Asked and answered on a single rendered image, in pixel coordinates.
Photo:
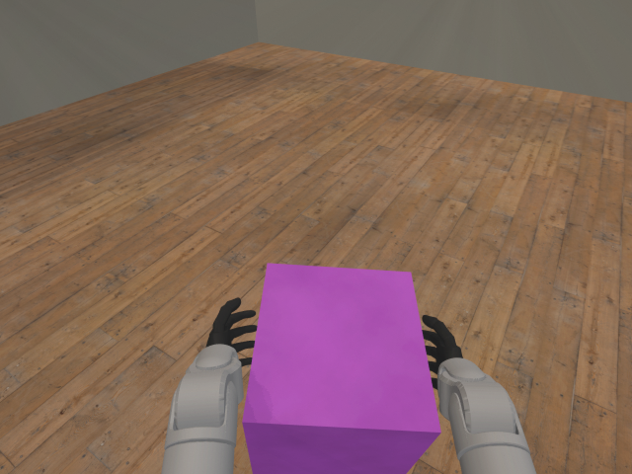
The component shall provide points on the right robot hand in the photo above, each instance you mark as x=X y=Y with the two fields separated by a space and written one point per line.
x=444 y=341

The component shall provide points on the left robot forearm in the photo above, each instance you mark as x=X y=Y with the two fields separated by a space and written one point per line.
x=202 y=428

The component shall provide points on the left robot hand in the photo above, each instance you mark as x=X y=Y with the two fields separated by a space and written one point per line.
x=222 y=334

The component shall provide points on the right robot forearm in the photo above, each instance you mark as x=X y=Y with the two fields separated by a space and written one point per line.
x=486 y=430

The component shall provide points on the carton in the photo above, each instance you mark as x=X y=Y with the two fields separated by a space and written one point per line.
x=340 y=381

